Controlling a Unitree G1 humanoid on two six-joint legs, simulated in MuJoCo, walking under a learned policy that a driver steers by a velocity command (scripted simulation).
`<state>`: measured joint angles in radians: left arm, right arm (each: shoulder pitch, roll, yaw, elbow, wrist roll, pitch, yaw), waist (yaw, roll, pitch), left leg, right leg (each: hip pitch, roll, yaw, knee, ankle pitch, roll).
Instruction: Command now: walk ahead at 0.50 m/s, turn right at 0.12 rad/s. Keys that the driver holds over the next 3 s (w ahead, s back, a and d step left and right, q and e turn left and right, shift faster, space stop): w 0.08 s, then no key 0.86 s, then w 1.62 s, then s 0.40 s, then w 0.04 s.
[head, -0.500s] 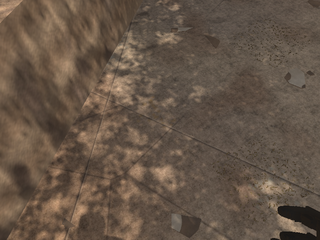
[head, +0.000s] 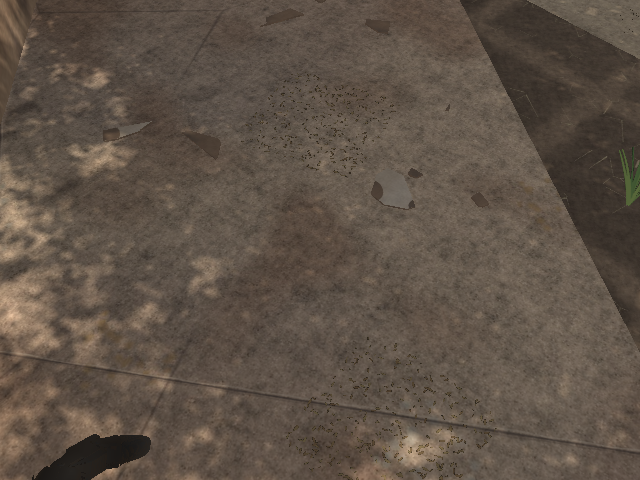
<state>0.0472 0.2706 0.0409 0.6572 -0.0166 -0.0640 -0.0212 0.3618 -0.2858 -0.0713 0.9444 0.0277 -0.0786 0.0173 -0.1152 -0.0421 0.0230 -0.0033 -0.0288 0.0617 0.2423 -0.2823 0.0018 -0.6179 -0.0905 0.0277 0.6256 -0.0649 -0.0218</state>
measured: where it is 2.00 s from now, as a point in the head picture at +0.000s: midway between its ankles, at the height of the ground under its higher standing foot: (292, 384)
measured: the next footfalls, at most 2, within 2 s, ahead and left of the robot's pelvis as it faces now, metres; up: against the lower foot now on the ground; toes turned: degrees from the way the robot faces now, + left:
right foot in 0.08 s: +0.22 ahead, -0.13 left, +0.00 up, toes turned -2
left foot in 0.48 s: +0.33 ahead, +0.10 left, +0.00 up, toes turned +0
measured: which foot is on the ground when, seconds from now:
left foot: down 0.00-0.10, up 0.12-0.46, down 0.48-1.00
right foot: up 0.00-0.06, down 0.08-1.00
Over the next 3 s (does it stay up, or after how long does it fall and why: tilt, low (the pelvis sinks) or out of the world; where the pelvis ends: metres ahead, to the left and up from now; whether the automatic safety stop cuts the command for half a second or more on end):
stays up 1.10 0.07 0.00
